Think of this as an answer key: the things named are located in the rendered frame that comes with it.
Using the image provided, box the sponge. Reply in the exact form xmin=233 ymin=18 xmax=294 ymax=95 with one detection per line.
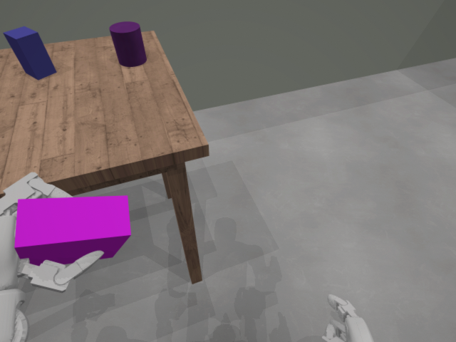
xmin=14 ymin=195 xmax=131 ymax=266

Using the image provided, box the right robot hand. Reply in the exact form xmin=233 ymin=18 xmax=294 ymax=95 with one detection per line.
xmin=322 ymin=294 xmax=374 ymax=342

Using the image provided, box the left robot hand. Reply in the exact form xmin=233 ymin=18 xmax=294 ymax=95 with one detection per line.
xmin=0 ymin=172 xmax=104 ymax=293

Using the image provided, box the robot left forearm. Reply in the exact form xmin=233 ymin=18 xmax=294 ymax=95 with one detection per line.
xmin=0 ymin=289 xmax=30 ymax=342

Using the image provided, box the table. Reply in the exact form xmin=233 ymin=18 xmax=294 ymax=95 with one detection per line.
xmin=0 ymin=31 xmax=209 ymax=284

